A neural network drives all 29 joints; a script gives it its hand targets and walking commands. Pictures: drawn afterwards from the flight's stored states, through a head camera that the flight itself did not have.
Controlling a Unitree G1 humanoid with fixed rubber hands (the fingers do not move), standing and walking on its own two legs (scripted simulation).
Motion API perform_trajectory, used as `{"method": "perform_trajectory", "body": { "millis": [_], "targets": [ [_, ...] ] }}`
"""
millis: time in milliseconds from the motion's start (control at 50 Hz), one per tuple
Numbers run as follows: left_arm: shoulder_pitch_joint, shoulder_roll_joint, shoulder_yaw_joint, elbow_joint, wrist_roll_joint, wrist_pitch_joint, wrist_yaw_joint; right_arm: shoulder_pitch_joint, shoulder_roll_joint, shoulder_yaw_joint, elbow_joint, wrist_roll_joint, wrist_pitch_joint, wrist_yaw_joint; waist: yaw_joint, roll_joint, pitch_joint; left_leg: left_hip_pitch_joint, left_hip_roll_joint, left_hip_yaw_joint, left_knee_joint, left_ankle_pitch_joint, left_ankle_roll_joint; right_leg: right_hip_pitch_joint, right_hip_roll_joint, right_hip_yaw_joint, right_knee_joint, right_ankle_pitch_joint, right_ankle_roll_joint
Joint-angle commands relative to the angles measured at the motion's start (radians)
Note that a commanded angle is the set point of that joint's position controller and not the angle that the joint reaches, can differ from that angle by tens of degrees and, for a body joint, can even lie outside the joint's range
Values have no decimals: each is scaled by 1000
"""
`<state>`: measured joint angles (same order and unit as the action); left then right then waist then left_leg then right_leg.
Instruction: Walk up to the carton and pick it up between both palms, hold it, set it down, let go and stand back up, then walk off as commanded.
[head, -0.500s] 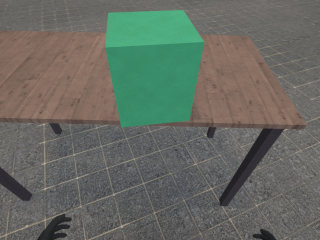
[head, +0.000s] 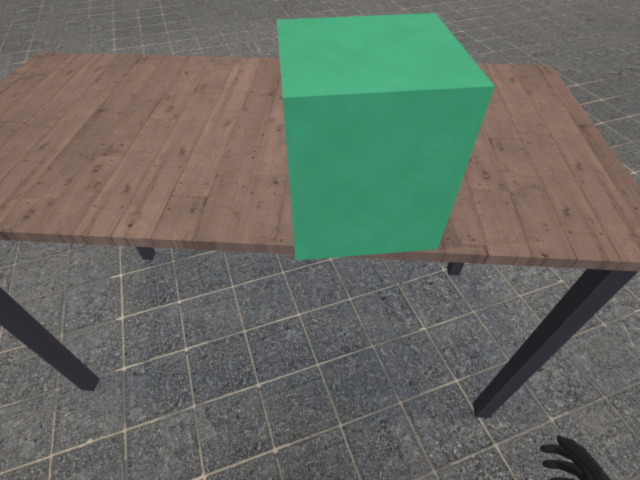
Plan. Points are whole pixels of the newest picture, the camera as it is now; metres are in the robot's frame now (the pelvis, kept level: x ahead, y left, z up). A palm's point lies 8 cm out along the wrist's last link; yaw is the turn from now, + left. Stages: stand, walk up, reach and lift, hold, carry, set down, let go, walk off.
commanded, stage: walk up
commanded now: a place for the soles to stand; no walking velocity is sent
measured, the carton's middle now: (362, 141) +0.52 -0.05 +0.16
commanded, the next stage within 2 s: reach and lift in 1.82 s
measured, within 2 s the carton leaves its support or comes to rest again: neither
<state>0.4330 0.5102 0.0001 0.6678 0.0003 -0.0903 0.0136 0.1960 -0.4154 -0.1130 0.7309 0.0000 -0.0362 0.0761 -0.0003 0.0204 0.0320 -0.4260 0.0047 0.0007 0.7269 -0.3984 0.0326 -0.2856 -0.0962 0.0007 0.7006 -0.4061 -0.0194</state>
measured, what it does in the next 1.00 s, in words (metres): steps on the spot: right foot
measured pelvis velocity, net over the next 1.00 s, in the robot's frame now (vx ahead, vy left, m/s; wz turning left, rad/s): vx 0.07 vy -0.01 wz -0.01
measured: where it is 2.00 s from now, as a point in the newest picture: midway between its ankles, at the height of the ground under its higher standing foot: outside the picture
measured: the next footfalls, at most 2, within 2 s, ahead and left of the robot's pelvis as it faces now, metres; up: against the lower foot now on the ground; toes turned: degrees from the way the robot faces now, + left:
right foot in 0.42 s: +0.16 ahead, -0.13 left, +0.00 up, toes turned +1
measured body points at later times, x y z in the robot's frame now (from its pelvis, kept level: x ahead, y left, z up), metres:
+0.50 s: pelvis +0.06 +0.00 +0.00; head +0.07 +0.00 +0.45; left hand +0.14 +0.32 -0.09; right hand +0.17 -0.33 -0.08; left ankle +0.06 +0.11 -0.71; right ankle +0.13 -0.13 -0.72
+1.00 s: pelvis +0.07 -0.01 +0.00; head +0.10 -0.01 +0.45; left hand +0.21 +0.30 -0.08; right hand +0.16 -0.33 -0.10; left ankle +0.06 +0.11 -0.72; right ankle +0.13 -0.13 -0.72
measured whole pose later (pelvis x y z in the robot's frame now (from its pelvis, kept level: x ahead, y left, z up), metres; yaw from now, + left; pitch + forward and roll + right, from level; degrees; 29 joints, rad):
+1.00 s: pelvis +0.07 -0.01 +0.00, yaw -1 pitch -2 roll -1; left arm 0.26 0.44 0.00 0.67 0.00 -0.05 0.00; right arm 0.24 -0.41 -0.05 0.80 0.00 -0.01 0.03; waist -0.01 0.02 0.08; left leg -0.28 0.03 0.00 0.72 -0.41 0.00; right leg -0.38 0.02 0.02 0.66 -0.25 0.00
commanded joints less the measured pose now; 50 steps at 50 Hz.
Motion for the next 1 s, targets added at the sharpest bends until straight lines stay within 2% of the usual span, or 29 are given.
{"method": "perform_trajectory", "body": {
  "millis": [0, 20, 40, 60, 100, 120, 160, 220, 280, 300, 320, 340, 380, 400, 420, 440, 460, 500, 540, 560, 580, 640, 660, 700, 740, 800, 860, 900, 980],
  "targets": [
    [-65, 97, 69, -87, 23, 4, 8, 254, -359, -91, -49, -44, -36, -29, -124, 188, -77, 469, 402, -748, -510, -312, 161, -576, 128, 43, 493, -187, -29],
    [-93, 176, 86, -55, 20, 15, 8, 151, -360, -83, -58, -25, -29, -28, -89, 27, 18, 250, 393, -708, -547, -527, 210, -500, 75, 108, 511, -125, -27],
    [-80, 184, 92, -31, 6, 15, 0, 98, -330, -67, -46, -20, -29, -29, -58, 28, 131, 162, 334, -582, -522, -459, 218, -462, 44, 98, 511, -52, -26],
    [-55, 162, 97, -18, 7, 19, -9, 94, -290, -49, -30, -20, -33, -36, -32, 48, 171, 133, 259, -468, -512, -343, 139, -427, 46, 106, 442, 0, -29],
    [26, 148, 102, 6, 18, 20, -15, 104, -256, -41, -37, -18, -40, -40, -30, 61, 97, 176, 208, -356, -469, -38, 119, -340, 62, 100, 387, 76, -7],
    [44, 139, 103, 23, 19, 25, -14, 103, -248, -34, -33, -16, -42, -42, -22, 117, 70, 173, 206, -304, -443, 133, 123, -299, 63, 81, 366, 75, 9],
    [6, 125, 91, -4, 13, 34, -11, 105, -233, -27, -40, -15, -39, -48, -34, 126, 72, 208, 206, -240, -392, 314, 167, -295, 70, 76, 292, 54, 24],
    [-26, 110, 82, -6, 18, 35, -4, 114, -230, -18, -49, -20, -30, -52, -44, 140, 43, 251, 209, -183, -322, 511, 170, -253, 83, 47, 204, 30, 12],
    [-24, 96, 70, -7, 11, 30, 1, 86, -227, -15, -50, -14, -9, -58, -40, 229, -17, 289, 188, -133, -208, 668, 168, -164, 89, -10, 71, 7, -5],
    [-10, 81, 67, -9, 9, 24, 6, 82, -218, -8, -54, -10, -6, -60, -33, 234, -37, 275, 197, -123, -170, 774, 169, -124, 95, -27, 23, 55, -14],
    [-5, 73, 65, 0, 7, 19, 12, 55, -220, -1, -63, -5, -2, -62, -14, 188, -22, 214, 192, -105, -134, 798, 171, -70, 108, -44, -33, 133, -20],
    [16, 71, 66, 22, 8, 14, 12, 38, -221, -8, -71, -2, 3, -58, -5, 190, -49, 190, 163, -61, -92, 720, 148, 14, 123, -57, -111, 224, -24],
    [14, 116, 81, 24, 20, 8, 13, 26, -193, 0, -82, 8, 14, -59, 9, 100, -66, 147, 118, -28, 20, 499, 83, 93, 118, -5, -182, 371, -52],
    [6, 148, 90, 12, 27, 1, 15, 46, -165, 10, -88, 8, 13, -60, 7, 23, -85, 71, 86, -32, 38, 299, 64, 148, 35, 114, -178, 463, -75],
    [-24, 178, 92, -3, 28, -3, 12, 61, -139, 18, -91, 7, 22, -60, -3, -80, -57, 7, 17, 15, 104, 9, 30, 94, -125, 317, -220, 473, -147],
    [-74, 176, 86, -15, 19, 3, 9, 80, -140, 14, -69, 2, 35, -66, -13, -136, -79, 109, -1, -10, 141, -208, 21, -34, -215, 450, -283, 292, -233],
    [-106, 175, 77, -24, 23, 8, 9, 89, -155, 15, -53, -4, 34, -64, -25, -127, -29, 147, -2, -24, 95, -222, 19, -135, -204, 472, -318, 138, -234],
    [-171, 147, 61, -30, 31, 25, 6, 92, -166, 12, -31, -7, 19, -61, -56, -142, 36, 209, 26, -29, -131, -126, 36, -221, -101, 329, -296, 5, -141],
    [-160, 85, 53, -28, 21, 31, -5, 81, -232, 0, -27, -18, 2, -63, -30, -47, 24, 160, 143, -238, -301, -261, 79, -233, 26, 202, -197, -38, -47],
    [-152, 90, 59, -8, 13, 36, -11, 22, -257, -2, -28, -15, 1, -61, -9, 13, 64, 63, 200, -302, -368, -325, 106, -190, 88, 138, -104, -52, -34],
    [-147, 93, 63, 7, 17, 36, -13, -17, -252, 2, -31, -17, -1, -63, 13, 3, 80, 16, 215, -288, -383, -311, 112, -114, 109, 84, -64, 12, -38],
    [-129, 103, 76, 19, 14, 24, -16, -40, -214, 15, -14, -13, 3, -64, 29, -24, 17, 10, 137, -144, -263, -142, 81, -25, 50, 149, -144, 143, -63],
    [-138, 118, 77, 21, 18, 21, -16, -25, -195, 15, -10, -11, 5, -61, 10, -52, -10, 56, 83, -97, -215, -186, 52, -29, 7, 215, -210, 117, -80],
    [-187, 131, 70, 15, 22, 16, -11, 13, -171, 31, 8, -13, 8, -62, -15, -85, 16, 95, 61, -89, -172, -182, 31, -110, -45, 307, -268, 28, -107],
    [-218, 113, 56, 10, 23, 18, -10, 31, -192, 20, 16, -20, 4, -60, -28, -61, 3, 144, 86, -121, -223, -153, 35, -132, -22, 266, -252, 32, -85],
    [-185, 105, 60, 13, 18, 18, -10, 10, -223, 22, 22, -17, -8, -62, -3, -40, -34, 111, 130, -161, -252, -74, 51, -54, 32, 191, -163, 226, -63],
    [-182, 104, 67, 20, 14, 15, -8, 7, -198, 24, 18, -10, -1, -64, -5, -34, -62, 128, 112, -102, -190, 45, 52, -15, 14, 188, -134, 358, -82],
    [-190, 112, 60, 16, 15, 18, -7, 11, -204, 20, 14, -14, 0, -65, -11, -57, -66, 171, 102, -112, -181, 28, 48, -68, -7, 222, -145, 359, -92],
    [-188, 102, 63, 17, 9, 22, -4, -9, -210, 20, 15, -10, 2, -67, 0, -22, -47, 126, 139, -126, -200, 79, 69, -43, 36, 167, -104, 356, -78]
  ]
}}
